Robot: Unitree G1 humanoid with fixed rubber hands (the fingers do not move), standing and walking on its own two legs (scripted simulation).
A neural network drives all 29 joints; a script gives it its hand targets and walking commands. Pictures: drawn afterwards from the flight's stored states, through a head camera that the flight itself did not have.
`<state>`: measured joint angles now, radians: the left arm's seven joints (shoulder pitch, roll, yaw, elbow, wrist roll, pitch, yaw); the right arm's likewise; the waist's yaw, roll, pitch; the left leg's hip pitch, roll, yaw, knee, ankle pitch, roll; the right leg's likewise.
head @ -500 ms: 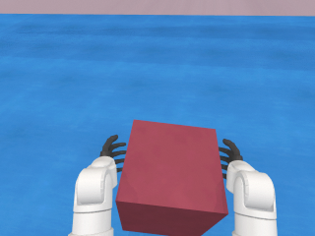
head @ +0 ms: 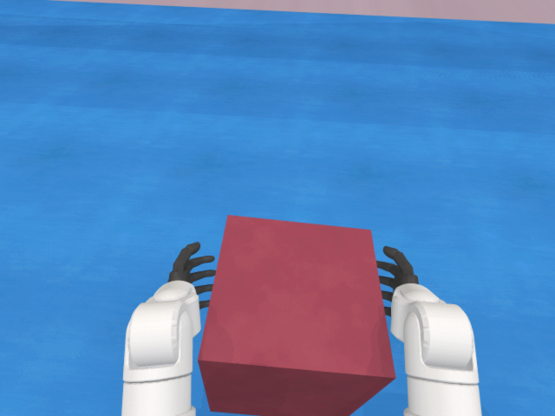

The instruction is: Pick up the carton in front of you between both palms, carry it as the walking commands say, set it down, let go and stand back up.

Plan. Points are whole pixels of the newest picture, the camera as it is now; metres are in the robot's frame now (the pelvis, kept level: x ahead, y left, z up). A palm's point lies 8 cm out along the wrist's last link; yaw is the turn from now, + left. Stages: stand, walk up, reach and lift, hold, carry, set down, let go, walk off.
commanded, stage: carry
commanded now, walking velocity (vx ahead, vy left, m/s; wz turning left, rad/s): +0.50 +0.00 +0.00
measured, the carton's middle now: (287, 324) +0.27 +0.00 -0.02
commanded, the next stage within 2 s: none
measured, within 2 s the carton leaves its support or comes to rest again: neither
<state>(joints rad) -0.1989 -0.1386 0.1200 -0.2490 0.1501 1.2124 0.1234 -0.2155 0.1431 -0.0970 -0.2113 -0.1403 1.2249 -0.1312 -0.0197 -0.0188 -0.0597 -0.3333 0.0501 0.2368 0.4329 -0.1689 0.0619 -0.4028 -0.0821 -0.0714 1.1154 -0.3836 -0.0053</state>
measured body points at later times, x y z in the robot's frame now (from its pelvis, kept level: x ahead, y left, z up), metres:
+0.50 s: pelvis +0.33 -0.05 +0.00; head +0.36 -0.06 +0.45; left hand +0.61 +0.12 +0.07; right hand +0.63 -0.18 +0.06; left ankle +0.24 +0.07 -0.65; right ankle +0.37 -0.12 -0.74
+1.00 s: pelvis +0.67 +0.02 +0.01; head +0.69 +0.03 +0.45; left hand +0.95 +0.17 +0.05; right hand +0.95 -0.13 +0.06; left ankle +0.69 +0.09 -0.74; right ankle +0.60 -0.12 -0.65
